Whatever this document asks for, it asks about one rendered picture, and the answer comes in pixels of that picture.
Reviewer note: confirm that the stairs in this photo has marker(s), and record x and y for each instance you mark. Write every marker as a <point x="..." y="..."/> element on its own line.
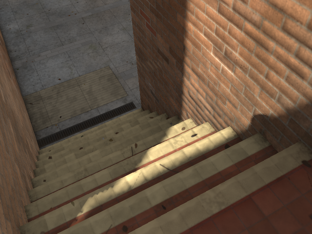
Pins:
<point x="122" y="174"/>

